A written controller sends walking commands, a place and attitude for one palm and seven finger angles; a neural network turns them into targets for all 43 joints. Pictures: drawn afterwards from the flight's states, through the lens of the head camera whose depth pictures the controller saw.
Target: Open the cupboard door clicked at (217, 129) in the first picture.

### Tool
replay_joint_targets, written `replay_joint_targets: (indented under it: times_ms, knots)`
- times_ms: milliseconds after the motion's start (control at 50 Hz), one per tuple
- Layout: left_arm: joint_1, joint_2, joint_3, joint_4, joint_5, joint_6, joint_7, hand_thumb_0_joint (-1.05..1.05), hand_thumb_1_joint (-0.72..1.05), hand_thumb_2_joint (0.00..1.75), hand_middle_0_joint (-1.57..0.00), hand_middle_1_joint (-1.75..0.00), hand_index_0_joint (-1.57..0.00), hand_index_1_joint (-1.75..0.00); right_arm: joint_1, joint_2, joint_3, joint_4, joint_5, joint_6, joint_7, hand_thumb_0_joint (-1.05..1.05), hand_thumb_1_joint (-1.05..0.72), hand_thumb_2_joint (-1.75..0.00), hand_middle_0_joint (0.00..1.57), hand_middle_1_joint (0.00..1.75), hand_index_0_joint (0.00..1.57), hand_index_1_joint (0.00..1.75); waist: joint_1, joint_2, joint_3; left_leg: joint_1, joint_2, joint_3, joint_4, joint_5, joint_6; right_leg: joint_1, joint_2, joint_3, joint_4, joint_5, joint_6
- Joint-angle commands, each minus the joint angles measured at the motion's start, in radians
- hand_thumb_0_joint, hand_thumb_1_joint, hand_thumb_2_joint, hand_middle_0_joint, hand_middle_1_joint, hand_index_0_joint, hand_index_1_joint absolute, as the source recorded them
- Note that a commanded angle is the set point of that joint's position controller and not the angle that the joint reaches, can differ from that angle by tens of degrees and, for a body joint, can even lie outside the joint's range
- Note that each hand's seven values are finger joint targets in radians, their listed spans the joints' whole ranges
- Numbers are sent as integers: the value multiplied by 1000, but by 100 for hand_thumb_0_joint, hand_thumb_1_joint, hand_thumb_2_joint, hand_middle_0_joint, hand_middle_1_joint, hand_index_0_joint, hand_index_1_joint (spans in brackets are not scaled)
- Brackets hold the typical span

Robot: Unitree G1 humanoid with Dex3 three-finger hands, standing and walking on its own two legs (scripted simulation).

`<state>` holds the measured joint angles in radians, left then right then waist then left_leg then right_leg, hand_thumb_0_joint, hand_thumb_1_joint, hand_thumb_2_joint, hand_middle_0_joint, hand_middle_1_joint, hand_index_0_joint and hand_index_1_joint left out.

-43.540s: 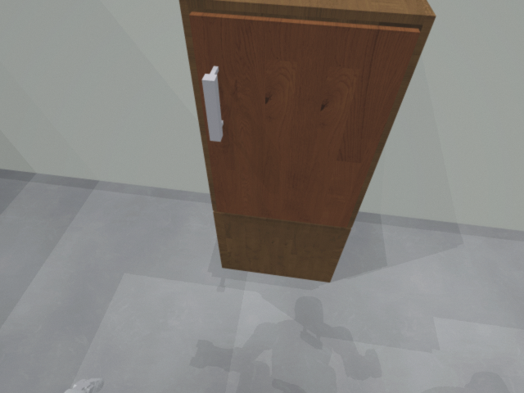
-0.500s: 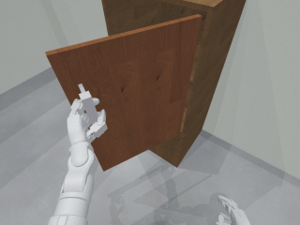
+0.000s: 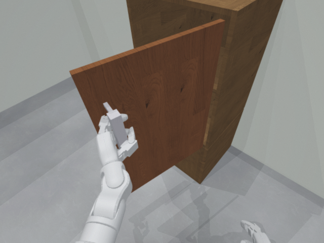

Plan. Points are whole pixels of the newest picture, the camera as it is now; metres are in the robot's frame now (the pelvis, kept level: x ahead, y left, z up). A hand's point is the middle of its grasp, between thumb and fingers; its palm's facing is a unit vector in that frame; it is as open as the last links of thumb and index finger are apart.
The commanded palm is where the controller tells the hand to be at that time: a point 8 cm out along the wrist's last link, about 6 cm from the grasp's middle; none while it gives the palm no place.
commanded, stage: open thumb and fingers to let go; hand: left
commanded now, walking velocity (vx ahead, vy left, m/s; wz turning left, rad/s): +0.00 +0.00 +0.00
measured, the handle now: (116, 130) +0.37 +0.14 +0.10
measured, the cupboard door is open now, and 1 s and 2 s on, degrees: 76 77 76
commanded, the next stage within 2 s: slide the hand sideways off the handle in 0.66 s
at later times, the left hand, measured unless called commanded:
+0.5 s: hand (129, 140) +0.34 +0.10 +0.10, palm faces +0.35 -0.94 +0.02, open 14.1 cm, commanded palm +0.30 +0.14 +0.09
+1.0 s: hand (124, 154) +0.30 +0.10 +0.09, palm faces -0.15 -0.99 -0.02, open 16.0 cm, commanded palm +0.28 +0.15 +0.09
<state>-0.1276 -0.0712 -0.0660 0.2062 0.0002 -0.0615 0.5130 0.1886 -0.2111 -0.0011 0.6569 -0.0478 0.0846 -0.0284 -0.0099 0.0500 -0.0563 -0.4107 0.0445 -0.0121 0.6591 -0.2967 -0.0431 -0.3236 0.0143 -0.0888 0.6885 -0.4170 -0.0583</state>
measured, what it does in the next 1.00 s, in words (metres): stands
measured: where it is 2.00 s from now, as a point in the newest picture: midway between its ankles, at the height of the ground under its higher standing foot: outside the picture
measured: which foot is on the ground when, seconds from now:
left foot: down 0.00-1.00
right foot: down 0.00-1.00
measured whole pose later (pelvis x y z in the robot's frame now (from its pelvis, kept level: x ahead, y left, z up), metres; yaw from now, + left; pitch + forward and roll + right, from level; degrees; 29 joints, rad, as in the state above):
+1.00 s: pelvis -0.02 +0.04 +0.00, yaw -1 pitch +1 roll -1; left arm -0.15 0.10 -0.13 0.27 -0.15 -0.15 0.00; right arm 0.22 -0.21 0.04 0.61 0.02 0.02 -0.04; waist 0.00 0.05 -0.04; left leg -0.43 0.03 0.02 0.70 -0.29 0.00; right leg -0.34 -0.01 -0.06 0.69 -0.38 -0.01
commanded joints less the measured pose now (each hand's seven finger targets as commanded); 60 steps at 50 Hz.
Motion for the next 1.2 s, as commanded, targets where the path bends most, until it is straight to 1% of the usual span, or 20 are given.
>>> replay_joint_targets:
  times_ms: [0,220,260,320,520,560,620,740,760,780,800,840,860,900,940,1000,1060,1100,1140,1180]
  knots:
    - [-319,21,6,-195,-9,-82,-27,0,27,63,-35,-128,-35,-128,-110,-70,-24,-153,3,-59,-15,0,-90,-90,20,30,20,30,5,-142,-239,130,-55,30,-17,183,58,37,-57,101,-150,471,75]
    - [-340,40,24,-183,9,-103,-3,0,-50,30,-30,-120,-30,-120,-97,-73,-27,-159,3,-75,-3,0,-90,-90,20,30,20,30,12,-149,-220,123,-53,36,-24,174,61,16,-46,89,-154,394,65]
    - [-347,38,21,-177,11,-102,0,0,-50,30,-30,-120,-30,-120,-98,-74,-28,-158,1,-75,-4,0,-90,-90,20,30,20,30,10,-146,-216,127,-51,35,-26,174,62,7,-43,84,-155,376,63]
    - [-362,4,-12,-186,17,-102,5,0,-50,30,-27,-105,-27,-105,-102,-72,-27,-160,2,-78,0,0,-90,-90,20,30,20,30,6,-105,-215,146,-47,37,-26,176,60,-20,-30,65,-145,335,52]
    - [-391,-38,-50,-186,63,-65,63,0,-50,30,-19,-55,-19,-55,-105,-67,-30,-167,-2,-63,11,0,-90,-90,20,30,20,30,1,-98,-230,155,-31,25,-20,196,53,-52,-13,37,-109,298,35]
    - [-395,-44,-49,-181,53,-57,68,0,-50,30,-18,-45,-18,-45,-107,-67,-27,-168,-2,-59,10,0,-90,-90,20,30,20,30,-2,-118,-222,149,-31,22,-22,184,54,-55,-11,33,-113,282,37]
    - [-421,-52,-55,-180,48,-47,73,0,-50,30,-15,-30,-15,-30,-119,-64,-23,-164,-1,-53,7,0,-90,-90,20,30,20,30,-3,-88,-217,151,-31,18,-23,168,51,-64,-10,34,-115,255,34]
    - [-383,-71,-71,-184,57,-30,87,0,-50,30,-15,-30,-15,-30,-114,-63,-23,-165,-3,-50,14,0,-90,-90,20,30,20,30,7,-92,-241,150,-26,9,-24,180,46,-56,-3,22,-98,256,27]
    - [-340,2,-258,-174,137,-76,-128,0,-50,30,-15,-30,-15,-30,-48,-92,-21,-139,3,-39,20,0,-90,-90,20,30,20,30,-73,-162,-197,173,-23,-2,-33,214,61,-91,-9,52,-84,338,33]
    - [-385,89,-164,-231,95,-126,-241,0,-50,30,-15,-30,-15,-30,-41,-90,-29,-172,17,-40,7,0,-90,-90,20,30,20,30,-44,-136,-251,183,-25,5,-27,227,67,-63,-12,53,-81,375,31]
    - [-434,112,-179,-282,72,-162,-328,0,-50,30,-15,-30,-15,-30,-56,-92,-25,-185,23,-47,-4,0,-90,-90,20,30,20,30,-43,-60,-290,220,-31,13,-24,229,71,-56,-15,64,-81,392,31]
    - [-440,98,-212,-248,-5,-188,-485,0,-50,30,-15,-30,-15,-30,-50,-95,-11,-191,47,-67,-16,0,-90,-90,20,30,20,30,-67,-17,-257,246,-31,-2,-25,195,70,-92,-10,54,-87,348,29]
    - [-426,105,-174,-226,-64,-188,-532,0,-50,30,-15,-30,-15,-30,-63,-90,-5,-201,58,-80,-24,0,-90,-90,20,30,20,30,-55,-26,-234,232,-32,-7,-33,150,67,-98,-3,44,-98,305,32]
    - [-417,105,-106,-193,-158,-171,-555,0,-50,30,-15,-30,-15,-30,-86,-91,5,-204,73,-104,-31,0,-90,-90,20,30,20,30,-38,-50,-193,208,-34,-16,-56,70,60,-109,8,30,-125,216,34]
    - [-334,140,-25,-164,-200,-157,-531,0,-50,30,-15,-30,-15,-30,-95,-99,9,-207,78,-127,-26,0,-90,-90,20,30,20,30,1,-89,-178,174,-35,-15,-78,32,55,-85,11,23,-136,167,36]
    - [-306,142,-11,-179,-177,-157,-480,0,-50,30,-15,-30,-15,-30,-86,-100,7,-208,73,-146,-7,0,-90,-90,20,30,20,30,7,-109,-167,163,-35,-12,-87,36,55,-85,8,20,-129,161,40]
    - [-238,160,-2,-204,-132,-165,-447,0,-50,30,-15,-30,-15,-30,-82,-99,2,-222,67,-152,12,0,-90,-90,20,30,20,30,21,-81,-167,160,-31,1,-88,43,55,-80,6,25,-121,159,38]
    - [-253,204,34,-210,-127,-167,-440,0,-50,30,-15,-30,-15,-30,-83,-104,1,-224,66,-150,11,0,-90,-90,20,30,20,30,17,-117,-152,142,-31,7,-89,17,58,-80,6,33,-134,135,41]
    - [-242,245,67,-222,-123,-169,-445,0,-50,30,-15,-30,-15,-30,-87,-106,-1,-225,65,-145,6,0,-90,-90,20,30,20,30,27,-97,-161,142,-33,19,-88,17,60,-61,4,48,-145,129,41]
    - [-202,236,67,-233,-125,-166,-454,0,-50,30,-15,-30,-15,-30,-94,-98,4,-233,65,-145,5,0,-90,-90,20,30,20,30,33,-62,-159,145,-36,25,-90,27,59,-55,4,48,-144,144,40]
